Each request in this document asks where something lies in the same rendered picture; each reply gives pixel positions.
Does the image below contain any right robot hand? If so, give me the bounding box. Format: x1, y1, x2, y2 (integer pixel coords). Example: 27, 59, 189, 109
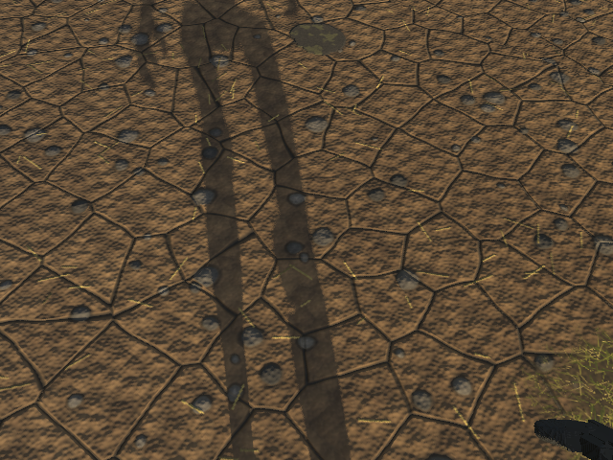
534, 419, 613, 460

